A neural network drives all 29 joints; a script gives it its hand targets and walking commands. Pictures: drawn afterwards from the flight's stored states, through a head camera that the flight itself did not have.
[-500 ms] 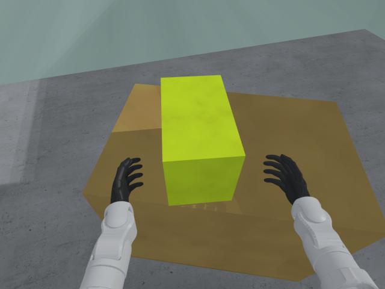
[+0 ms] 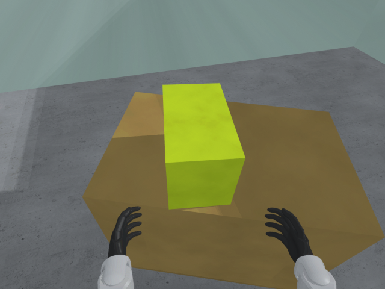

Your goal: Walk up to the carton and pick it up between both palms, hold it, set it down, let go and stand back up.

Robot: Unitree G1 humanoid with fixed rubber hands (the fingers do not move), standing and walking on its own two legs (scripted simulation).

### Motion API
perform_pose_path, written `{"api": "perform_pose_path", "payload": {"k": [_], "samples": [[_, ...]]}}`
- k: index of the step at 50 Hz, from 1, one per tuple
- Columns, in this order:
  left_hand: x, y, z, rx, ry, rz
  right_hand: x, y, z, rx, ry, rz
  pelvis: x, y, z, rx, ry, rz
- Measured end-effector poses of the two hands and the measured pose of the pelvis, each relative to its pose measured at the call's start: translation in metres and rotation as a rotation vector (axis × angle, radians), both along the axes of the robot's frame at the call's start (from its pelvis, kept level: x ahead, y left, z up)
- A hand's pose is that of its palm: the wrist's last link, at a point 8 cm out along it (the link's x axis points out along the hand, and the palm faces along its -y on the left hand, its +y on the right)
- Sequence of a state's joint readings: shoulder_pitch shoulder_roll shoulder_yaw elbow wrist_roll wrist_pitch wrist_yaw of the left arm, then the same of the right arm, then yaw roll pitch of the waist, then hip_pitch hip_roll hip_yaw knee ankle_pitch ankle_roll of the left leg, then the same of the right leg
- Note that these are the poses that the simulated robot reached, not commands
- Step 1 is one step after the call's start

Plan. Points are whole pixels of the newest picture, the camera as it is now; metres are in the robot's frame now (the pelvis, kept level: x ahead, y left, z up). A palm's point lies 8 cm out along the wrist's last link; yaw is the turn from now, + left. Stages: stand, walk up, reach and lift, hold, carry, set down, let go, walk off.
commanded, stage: set down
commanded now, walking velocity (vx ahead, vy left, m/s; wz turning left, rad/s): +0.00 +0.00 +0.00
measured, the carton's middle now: (195, 143) +0.51 +0.02 -0.02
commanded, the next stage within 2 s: let go in 0.98 s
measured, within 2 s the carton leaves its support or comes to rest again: neither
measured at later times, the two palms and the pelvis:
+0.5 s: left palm (102, 272) +0.18 +0.20 -0.05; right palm (304, 269) +0.19 -0.21 -0.05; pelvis +0.01 +0.01 +0.00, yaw +0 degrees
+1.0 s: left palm (88, 274) +0.18 +0.23 -0.08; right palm (296, 284) +0.17 -0.20 -0.08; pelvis +0.03 +0.02 +0.00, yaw -1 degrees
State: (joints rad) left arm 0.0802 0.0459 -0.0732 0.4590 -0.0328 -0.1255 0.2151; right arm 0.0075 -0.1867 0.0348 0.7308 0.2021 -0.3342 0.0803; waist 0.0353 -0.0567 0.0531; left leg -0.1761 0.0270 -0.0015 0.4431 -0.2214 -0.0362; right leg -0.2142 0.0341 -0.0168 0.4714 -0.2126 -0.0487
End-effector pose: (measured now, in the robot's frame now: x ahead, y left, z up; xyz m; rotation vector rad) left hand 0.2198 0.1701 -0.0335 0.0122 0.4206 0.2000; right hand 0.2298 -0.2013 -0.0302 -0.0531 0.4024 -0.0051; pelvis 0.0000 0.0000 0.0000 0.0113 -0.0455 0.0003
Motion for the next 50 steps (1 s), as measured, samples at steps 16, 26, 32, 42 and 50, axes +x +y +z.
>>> {"api": "perform_pose_path", "payload": {"k": [16,26,32,42,50], "samples": [[-0.032,0.017,-0.018,0.026,0.103,-0.015,-0.041,0.007,-0.022,-0.034,0.095,0.006,0.008,0.006,0.000,-0.002,-0.020,-0.007],[-0.043,0.029,-0.020,0.052,0.147,-0.013,-0.036,-0.012,-0.019,-0.089,0.141,0.003,0.013,0.007,0.002,-0.002,-0.014,0.004],[-0.046,0.035,-0.028,0.050,0.204,-0.017,-0.036,-0.015,-0.021,-0.100,0.178,-0.017,0.016,0.006,0.003,-0.003,-0.009,0.007],[-0.045,0.052,-0.041,0.077,0.320,-0.057,-0.055,-0.005,-0.043,-0.111,0.310,-0.022,0.027,0.010,0.003,-0.009,-0.007,-0.001],[-0.039,0.064,-0.043,0.081,0.376,-0.096,-0.057,0.002,-0.049,-0.118,0.329,-0.032,0.034,0.017,0.003,-0.014,-0.004,-0.010]]}}
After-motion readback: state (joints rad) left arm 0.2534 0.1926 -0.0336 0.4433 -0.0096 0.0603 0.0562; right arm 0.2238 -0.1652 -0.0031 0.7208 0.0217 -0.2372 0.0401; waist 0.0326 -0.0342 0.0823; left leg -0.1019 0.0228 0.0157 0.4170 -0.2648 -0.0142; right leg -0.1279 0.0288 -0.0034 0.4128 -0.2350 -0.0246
